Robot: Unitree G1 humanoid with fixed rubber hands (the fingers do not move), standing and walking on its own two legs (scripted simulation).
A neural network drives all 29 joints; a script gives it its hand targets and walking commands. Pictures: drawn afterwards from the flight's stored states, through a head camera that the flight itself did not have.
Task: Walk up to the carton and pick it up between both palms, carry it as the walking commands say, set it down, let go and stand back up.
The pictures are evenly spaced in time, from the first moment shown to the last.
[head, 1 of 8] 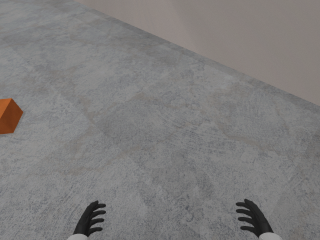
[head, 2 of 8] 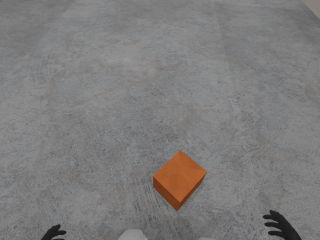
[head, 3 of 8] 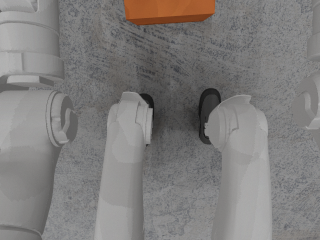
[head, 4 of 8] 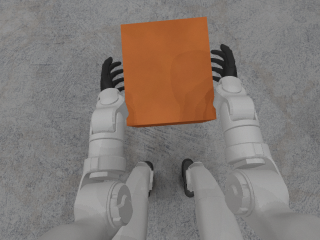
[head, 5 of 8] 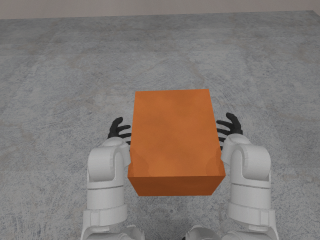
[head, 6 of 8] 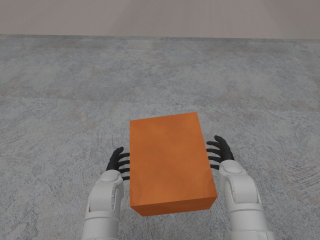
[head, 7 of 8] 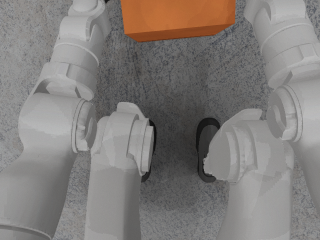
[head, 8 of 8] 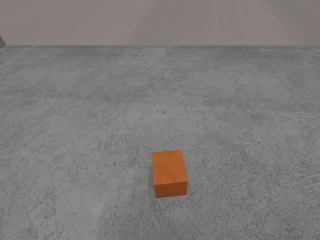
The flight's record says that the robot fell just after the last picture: no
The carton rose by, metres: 0.69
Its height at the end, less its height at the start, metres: +0.00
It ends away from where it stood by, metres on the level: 0.95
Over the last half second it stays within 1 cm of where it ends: yes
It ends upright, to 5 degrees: yes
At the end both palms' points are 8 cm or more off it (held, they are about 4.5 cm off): yes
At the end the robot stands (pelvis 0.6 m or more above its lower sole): yes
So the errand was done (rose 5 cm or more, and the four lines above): yes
